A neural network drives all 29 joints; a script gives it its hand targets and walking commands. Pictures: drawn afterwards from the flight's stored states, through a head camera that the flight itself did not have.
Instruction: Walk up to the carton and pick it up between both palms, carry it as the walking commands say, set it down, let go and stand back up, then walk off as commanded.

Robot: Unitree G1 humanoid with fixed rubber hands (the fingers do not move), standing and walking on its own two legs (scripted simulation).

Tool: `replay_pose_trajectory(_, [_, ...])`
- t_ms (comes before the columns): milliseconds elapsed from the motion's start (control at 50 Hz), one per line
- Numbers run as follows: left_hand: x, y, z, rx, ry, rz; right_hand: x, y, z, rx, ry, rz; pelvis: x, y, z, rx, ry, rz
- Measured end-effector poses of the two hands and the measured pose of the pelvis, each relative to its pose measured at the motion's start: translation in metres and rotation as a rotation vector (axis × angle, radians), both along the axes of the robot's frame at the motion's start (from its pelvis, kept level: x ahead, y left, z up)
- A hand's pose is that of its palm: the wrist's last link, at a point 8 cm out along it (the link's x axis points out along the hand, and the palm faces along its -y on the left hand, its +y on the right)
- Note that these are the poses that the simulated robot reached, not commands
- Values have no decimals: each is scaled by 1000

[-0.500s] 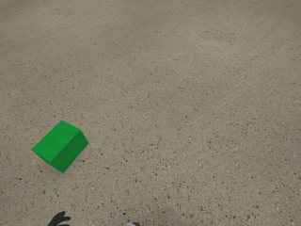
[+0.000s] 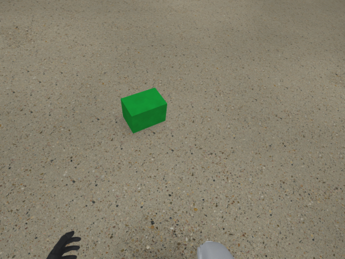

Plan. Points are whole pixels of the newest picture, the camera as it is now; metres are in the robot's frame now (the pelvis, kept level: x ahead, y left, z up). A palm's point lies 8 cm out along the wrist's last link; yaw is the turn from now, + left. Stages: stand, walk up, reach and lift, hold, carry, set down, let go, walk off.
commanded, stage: walk off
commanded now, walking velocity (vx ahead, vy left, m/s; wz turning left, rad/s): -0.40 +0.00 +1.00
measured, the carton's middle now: (144, 110) +1.13 +0.15 -0.68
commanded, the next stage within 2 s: stand in 0.10 s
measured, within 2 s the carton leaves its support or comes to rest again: neither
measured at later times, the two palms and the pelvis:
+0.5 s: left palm out of the picture -0.17 +0.25 -0.07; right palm out of the picture +0.02 -0.28 -0.12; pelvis -0.15 -0.04 +0.01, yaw +13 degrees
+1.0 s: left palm out of the picture -0.24 +0.22 -0.13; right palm out of the picture -0.05 -0.24 -0.12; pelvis -0.18 -0.02 +0.00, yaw +16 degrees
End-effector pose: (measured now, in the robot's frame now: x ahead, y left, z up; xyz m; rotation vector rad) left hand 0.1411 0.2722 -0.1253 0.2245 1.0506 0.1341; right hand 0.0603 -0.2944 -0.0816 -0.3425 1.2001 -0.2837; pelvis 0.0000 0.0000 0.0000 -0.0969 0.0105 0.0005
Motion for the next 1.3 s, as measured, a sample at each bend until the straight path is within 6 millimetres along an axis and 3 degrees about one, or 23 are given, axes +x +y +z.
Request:
replay_pose_trajectory(120, [-80, 29, 6, 25, 23, 128, 31, 4, 20, -36, -108, 151, -43, 4, 6, -12, 31, 104])
replay_pose_trajectory(260, [-157, 19, 8, 38, 29, 227, 31, 16, 12, 20, -190, 271, -91, -12, 1, 15, 35, 191])
replay_pose_trajectory(300, [-192, 13, 12, 66, 55, 262, 29, 19, 4, 56, -210, 297, -103, -21, -1, 30, 39, 209])
replay_pose_trajectory(380, [-287, -4, 20, 151, 178, 330, 21, 24, -15, 135, -251, 331, -128, -38, -5, 110, 38, 197])
replay_pose_trajectory(420, [-315, -16, 33, 159, 207, 345, 4, 23, -22, 157, -224, 333, -135, -40, 1, 134, 40, 212])
replay_pose_trajectory(480, [-318, -22, 49, 167, 165, 343, -27, 14, -33, 191, -164, 319, -144, -43, 7, 155, 53, 221])
replay_pose_trajectory(560, [-289, -24, 61, 174, 41, 317, -71, 4, -49, 217, -54, 287, -153, -46, 9, 162, 62, 241])
replay_pose_trajectory(620, [-275, -32, 59, 154, -6, 290, -88, 8, -53, 231, -10, 267, -158, -46, 9, 158, 62, 241])
replay_pose_trajectory(660, [-276, -36, 52, 129, -7, 284, -91, 14, -53, 227, 0, 271, -162, -44, 8, 152, 56, 245])
replay_pose_trajectory(700, [-288, -39, 41, 99, 15, 293, -90, 21, -52, 210, -3, 281, -167, -41, 6, 143, 47, 248])
replay_pose_trajectory(780, [-331, -38, 13, 36, 97, 342, -92, 33, -49, 160, -17, 308, -177, -33, -1, 111, 23, 265])
replay_pose_trajectory(880, [-368, -47, -3, -37, 168, 384, -102, 43, -36, 129, -4, 337, -179, -26, 2, 106, 12, 275])
replay_pose_trajectory(1020, [-383, -48, -5, -46, 208, 394, -112, 57, -41, 152, -7, 337, -184, -19, 3, 98, -1, 283])
replay_pose_trajectory(1300, [-398, -55, -10, -59, 274, 398, -181, 52, -56, 161, 146, 271, -192, -15, 3, 95, -16, 281])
